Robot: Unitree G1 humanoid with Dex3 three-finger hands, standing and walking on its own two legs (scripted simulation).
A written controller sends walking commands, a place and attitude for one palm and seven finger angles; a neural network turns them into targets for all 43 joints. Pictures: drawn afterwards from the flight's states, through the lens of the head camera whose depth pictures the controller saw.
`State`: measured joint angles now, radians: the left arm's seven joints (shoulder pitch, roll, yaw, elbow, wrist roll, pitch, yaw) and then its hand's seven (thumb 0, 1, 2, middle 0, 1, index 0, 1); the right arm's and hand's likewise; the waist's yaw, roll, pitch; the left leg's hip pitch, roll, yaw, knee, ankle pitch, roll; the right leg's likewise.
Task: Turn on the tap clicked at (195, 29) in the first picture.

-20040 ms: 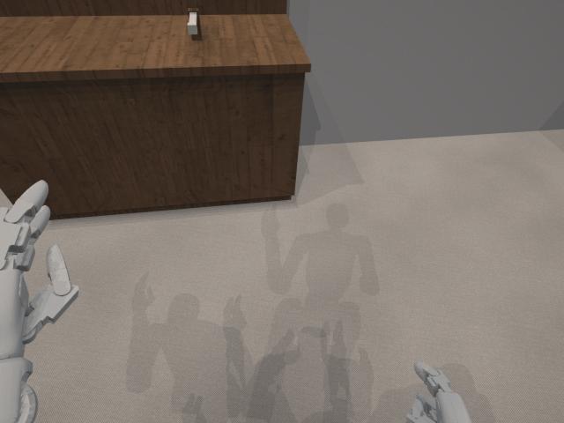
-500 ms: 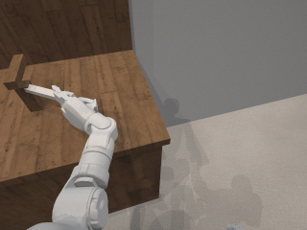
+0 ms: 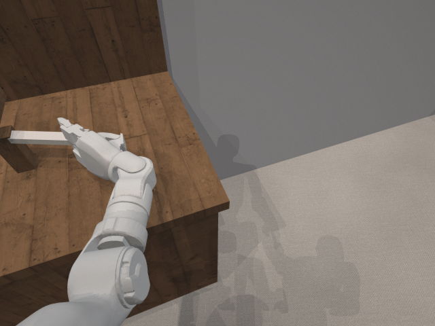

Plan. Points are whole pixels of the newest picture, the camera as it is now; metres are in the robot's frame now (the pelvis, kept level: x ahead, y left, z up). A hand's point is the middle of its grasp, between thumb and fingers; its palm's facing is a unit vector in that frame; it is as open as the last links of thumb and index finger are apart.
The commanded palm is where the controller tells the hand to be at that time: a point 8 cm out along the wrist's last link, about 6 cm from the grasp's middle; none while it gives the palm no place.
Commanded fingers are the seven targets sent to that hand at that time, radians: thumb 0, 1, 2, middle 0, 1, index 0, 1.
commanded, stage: lift the hand up off the lever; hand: left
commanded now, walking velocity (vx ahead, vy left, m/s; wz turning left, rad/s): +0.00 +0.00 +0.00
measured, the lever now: (83, 139) +0.46 +0.25 +0.11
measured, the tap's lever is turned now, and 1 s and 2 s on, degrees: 67 57 51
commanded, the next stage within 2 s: none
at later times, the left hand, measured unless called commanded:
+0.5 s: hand (116, 144) +0.44 +0.19 +0.11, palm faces +0.80 -0.59 -0.10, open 7.7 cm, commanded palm +0.38 +0.20 +0.12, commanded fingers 0.00 0.90 0.90 -0.15 -0.15 -0.15 -0.15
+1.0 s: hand (111, 148) +0.42 +0.19 +0.11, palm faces +0.81 -0.58 -0.10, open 7.6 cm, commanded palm +0.37 +0.20 +0.14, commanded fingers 0.00 0.90 0.90 -0.15 -0.15 -0.15 -0.15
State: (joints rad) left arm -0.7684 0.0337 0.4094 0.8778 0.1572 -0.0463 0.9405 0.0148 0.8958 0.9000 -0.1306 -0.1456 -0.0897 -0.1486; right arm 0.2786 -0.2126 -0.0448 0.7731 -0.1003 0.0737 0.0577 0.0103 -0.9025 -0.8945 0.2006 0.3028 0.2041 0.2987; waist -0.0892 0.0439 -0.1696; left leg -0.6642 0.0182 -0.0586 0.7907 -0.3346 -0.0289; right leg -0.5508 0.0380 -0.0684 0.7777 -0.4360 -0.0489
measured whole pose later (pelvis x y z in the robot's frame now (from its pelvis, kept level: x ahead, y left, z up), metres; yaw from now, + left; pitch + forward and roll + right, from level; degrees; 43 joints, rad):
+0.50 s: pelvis +0.01 +0.00 +0.01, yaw +0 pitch +9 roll -1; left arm -0.66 -0.02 0.34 0.69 0.11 0.06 0.91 0.01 0.90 0.90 -0.20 -0.15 -0.18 -0.15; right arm 0.20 -0.20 -0.04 0.76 -0.09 0.06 0.06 0.01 -0.90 -0.89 0.20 0.30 0.20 0.30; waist -0.05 0.04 -0.14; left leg -0.57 0.01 -0.06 0.75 -0.34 -0.02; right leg -0.45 0.04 -0.07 0.72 -0.43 -0.05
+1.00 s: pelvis +0.01 +0.00 +0.01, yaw +0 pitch +8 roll -1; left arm -0.60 -0.03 0.33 0.56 0.08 0.16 0.89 0.01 0.90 0.90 -0.23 -0.15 -0.22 -0.15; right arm 0.20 -0.20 -0.05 0.77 -0.09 0.03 0.05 0.01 -0.90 -0.89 0.20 0.30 0.20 0.30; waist -0.04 0.04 -0.12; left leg -0.54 0.02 -0.06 0.74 -0.33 -0.03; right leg -0.42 0.04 -0.07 0.71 -0.42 -0.05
